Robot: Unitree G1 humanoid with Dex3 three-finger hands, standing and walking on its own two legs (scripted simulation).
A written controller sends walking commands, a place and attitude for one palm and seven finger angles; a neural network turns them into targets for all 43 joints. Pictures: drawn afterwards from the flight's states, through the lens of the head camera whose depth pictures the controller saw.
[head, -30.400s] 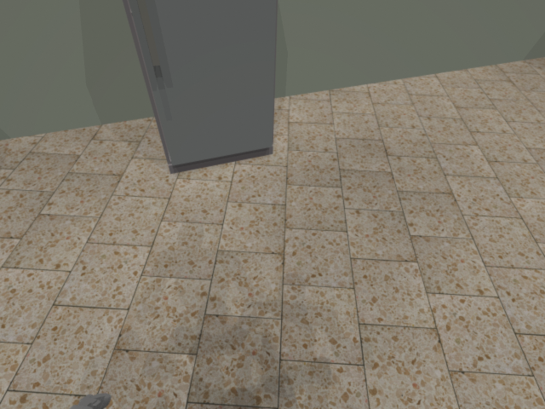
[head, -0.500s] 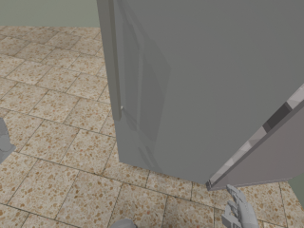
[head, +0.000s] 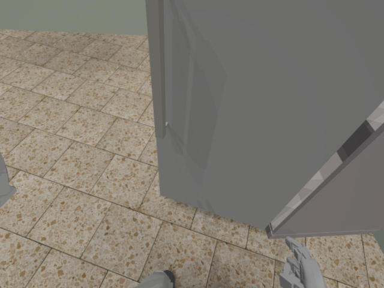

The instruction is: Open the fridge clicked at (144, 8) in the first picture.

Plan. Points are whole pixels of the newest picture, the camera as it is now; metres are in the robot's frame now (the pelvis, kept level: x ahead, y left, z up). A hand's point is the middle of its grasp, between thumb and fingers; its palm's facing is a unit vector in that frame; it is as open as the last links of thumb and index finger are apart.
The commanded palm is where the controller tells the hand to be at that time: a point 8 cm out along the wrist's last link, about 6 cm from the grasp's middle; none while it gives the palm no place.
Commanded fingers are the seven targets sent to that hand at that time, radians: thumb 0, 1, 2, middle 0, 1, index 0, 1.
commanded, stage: step back with the hand held close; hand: left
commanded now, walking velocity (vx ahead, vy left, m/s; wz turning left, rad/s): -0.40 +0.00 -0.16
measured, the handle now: (161, 74) +0.59 +0.14 +0.11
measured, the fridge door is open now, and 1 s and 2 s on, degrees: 69 69 69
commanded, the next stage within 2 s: stop stepping back and stand still in 0.34 s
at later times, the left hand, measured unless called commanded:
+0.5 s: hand out of the picture +0.08 +0.24 +0.18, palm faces +0.32 -0.81 -0.49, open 7.4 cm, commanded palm +0.04 +0.28 +0.19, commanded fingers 0.00 0.90 0.90 -0.20 -0.30 -0.20 -0.30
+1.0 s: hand out of the picture +0.01 +0.27 +0.18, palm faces +0.42 -0.79 -0.44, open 7.4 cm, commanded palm -0.05 +0.30 +0.19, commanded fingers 0.00 0.90 0.90 -0.20 -0.30 -0.20 -0.30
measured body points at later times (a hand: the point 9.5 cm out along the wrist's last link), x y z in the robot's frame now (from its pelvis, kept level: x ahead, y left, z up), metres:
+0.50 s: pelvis -0.13 -0.01 +0.01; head -0.12 +0.02 +0.46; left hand +0.05 +0.28 +0.21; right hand +0.03 -0.25 -0.06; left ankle -0.02 +0.09 -0.68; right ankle -0.17 -0.10 -0.72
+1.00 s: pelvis -0.20 +0.01 +0.01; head -0.23 +0.02 +0.46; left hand -0.02 +0.31 +0.20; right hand -0.09 -0.23 -0.08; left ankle -0.19 +0.13 -0.69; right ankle -0.20 -0.09 -0.72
